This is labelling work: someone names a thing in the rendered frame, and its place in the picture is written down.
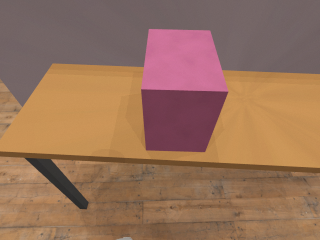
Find table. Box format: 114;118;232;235
0;63;320;209

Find carton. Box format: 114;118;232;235
141;29;229;152

